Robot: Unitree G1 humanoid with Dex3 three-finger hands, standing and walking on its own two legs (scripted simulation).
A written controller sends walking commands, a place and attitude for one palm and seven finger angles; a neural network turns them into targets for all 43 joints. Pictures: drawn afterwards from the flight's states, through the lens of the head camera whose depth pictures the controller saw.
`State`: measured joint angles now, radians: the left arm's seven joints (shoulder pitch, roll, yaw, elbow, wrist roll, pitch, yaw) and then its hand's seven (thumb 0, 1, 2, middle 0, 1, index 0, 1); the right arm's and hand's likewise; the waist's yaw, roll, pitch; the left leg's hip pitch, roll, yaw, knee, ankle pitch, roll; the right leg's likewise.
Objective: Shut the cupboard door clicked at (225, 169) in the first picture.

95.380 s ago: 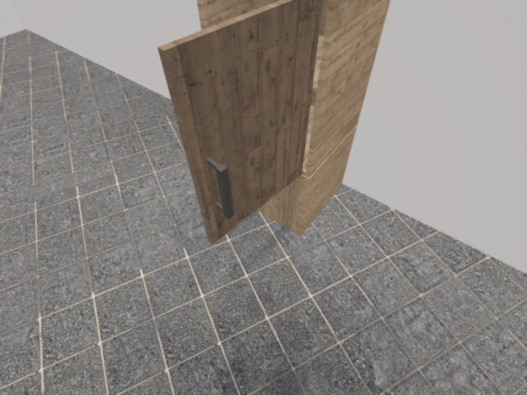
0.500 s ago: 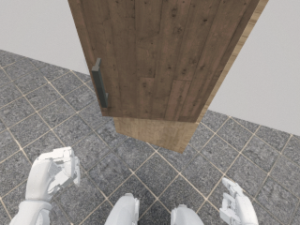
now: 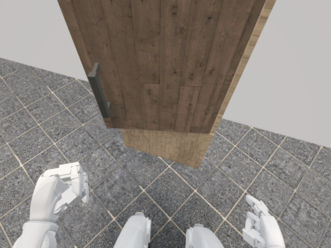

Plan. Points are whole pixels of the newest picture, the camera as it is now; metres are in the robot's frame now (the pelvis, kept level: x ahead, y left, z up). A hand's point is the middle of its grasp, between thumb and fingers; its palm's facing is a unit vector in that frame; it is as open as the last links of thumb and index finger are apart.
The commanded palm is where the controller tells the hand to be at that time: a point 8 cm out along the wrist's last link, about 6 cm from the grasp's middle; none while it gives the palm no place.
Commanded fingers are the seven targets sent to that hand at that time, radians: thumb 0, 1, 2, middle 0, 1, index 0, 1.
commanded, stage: bring the fist close to the handle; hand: left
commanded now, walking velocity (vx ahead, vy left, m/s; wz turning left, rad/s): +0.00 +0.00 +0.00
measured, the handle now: (101, 92) +0.52 +0.23 +0.01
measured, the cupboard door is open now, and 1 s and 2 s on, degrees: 15 15 11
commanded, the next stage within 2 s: push the door shut along its arc in 1.28 s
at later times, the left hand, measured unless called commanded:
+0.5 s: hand (96, 150) +0.33 +0.20 +0.02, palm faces +0.01 -1.00 -0.03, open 3.1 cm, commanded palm +0.32 +0.25 +0.02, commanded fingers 0.00 0.90 0.90 -1.30 -1.50 -1.30 -1.50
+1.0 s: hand (109, 122) +0.42 +0.19 +0.01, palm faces +0.05 -1.00 -0.02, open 3.1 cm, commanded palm +0.39 +0.24 +0.01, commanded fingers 0.00 0.90 0.90 -1.30 -1.50 -1.30 -1.50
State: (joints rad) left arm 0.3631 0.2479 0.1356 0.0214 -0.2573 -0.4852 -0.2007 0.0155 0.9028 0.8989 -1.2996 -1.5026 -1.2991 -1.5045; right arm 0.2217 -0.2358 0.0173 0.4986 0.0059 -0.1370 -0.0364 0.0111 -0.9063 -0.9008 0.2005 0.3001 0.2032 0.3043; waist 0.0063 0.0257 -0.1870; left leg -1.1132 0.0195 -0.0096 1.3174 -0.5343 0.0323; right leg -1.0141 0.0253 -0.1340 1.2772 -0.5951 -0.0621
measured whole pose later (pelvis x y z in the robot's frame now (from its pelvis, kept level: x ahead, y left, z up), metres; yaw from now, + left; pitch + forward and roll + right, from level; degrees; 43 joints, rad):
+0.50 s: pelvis +0.00 +0.01 -0.01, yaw -1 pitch +22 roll -3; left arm -0.08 0.28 0.22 0.42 -0.26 -0.43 -0.23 0.01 0.91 0.90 -1.30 -1.50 -1.30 -1.50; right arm 0.25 -0.27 0.01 0.58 0.02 -0.10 -0.02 0.01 -0.91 -0.90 0.20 0.30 0.20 0.30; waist -0.03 0.03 -0.19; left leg -1.19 0.02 0.02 1.34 -0.54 0.04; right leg -1.10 0.03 -0.11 1.31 -0.60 -0.05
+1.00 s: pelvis -0.01 +0.02 -0.02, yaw -2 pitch +26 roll -3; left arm -0.49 0.29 0.28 0.80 -0.16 -0.54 -0.14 0.01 0.90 0.90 -1.30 -1.50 -1.30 -1.50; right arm 0.26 -0.25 0.01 0.63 -0.01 -0.03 0.01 0.01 -0.91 -0.90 0.20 0.30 0.20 0.30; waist -0.08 0.03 -0.19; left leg -1.29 0.03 0.03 1.37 -0.53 0.06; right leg -1.20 0.02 -0.09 1.34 -0.59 -0.04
